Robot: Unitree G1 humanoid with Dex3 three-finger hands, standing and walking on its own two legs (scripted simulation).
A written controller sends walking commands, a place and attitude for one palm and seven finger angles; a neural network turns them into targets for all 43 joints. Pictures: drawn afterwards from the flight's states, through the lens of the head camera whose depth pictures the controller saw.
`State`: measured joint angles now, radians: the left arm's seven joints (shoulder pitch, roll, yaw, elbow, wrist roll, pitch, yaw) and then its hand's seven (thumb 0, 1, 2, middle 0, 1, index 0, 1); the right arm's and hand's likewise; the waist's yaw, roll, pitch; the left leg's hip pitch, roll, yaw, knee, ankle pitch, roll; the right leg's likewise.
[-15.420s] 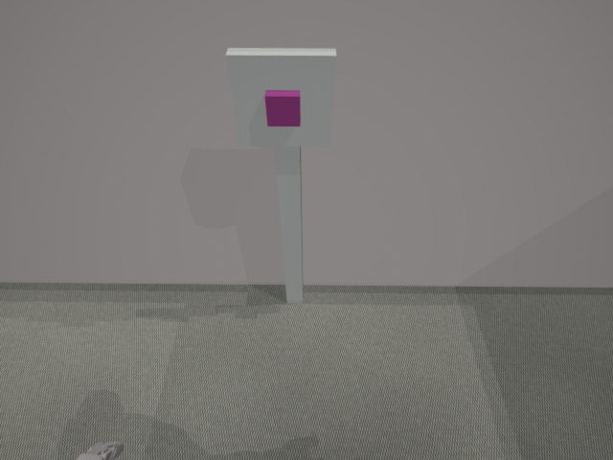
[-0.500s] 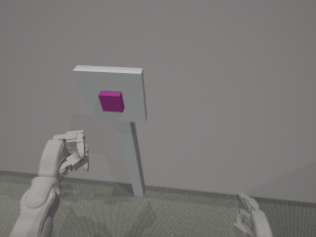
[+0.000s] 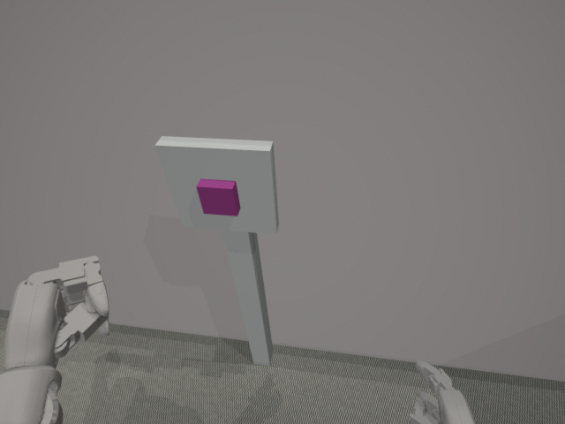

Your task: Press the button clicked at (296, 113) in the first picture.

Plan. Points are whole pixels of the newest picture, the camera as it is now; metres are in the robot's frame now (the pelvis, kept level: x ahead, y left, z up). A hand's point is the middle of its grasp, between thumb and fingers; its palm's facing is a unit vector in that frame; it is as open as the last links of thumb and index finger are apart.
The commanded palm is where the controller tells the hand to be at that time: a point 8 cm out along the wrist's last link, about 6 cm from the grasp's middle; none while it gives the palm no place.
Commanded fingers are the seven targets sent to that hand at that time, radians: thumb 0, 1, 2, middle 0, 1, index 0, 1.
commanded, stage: draw the hand back to the body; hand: left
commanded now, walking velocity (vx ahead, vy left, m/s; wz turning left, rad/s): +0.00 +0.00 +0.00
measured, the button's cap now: (219, 196) +0.48 +0.18 +0.07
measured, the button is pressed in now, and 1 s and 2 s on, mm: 0 0 0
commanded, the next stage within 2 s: step back with the hand held close in 0.40 s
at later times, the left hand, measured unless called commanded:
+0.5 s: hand (79, 323) +0.17 +0.23 +0.16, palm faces +0.41 -0.83 -0.37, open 3.1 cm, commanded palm +0.12 +0.27 +0.17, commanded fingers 0.00 0.90 0.90 -1.30 -1.50 -1.30 -1.50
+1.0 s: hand (64, 338) +0.16 +0.24 +0.15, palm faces +0.30 -0.81 -0.49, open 3.1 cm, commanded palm +0.09 +0.29 +0.17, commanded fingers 0.00 0.90 0.90 -1.30 -1.50 -1.30 -1.50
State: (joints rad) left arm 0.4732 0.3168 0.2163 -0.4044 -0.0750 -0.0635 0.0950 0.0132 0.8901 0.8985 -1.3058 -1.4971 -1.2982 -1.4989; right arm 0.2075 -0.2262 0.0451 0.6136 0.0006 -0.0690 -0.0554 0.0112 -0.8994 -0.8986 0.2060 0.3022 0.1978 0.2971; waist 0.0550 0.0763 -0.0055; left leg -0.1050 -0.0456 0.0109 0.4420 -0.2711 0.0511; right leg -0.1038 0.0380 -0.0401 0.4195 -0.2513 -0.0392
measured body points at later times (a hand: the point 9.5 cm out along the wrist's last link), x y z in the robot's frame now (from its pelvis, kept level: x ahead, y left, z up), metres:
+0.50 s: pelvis -0.01 -0.01 +0.00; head -0.04 -0.03 +0.45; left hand +0.14 +0.27 +0.18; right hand +0.18 -0.22 -0.08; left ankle -0.02 +0.08 -0.74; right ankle -0.01 -0.09 -0.74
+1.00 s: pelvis -0.04 +0.01 -0.01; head -0.03 +0.01 +0.44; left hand +0.13 +0.29 +0.18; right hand +0.13 -0.25 -0.08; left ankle -0.02 +0.08 -0.74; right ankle -0.01 -0.09 -0.74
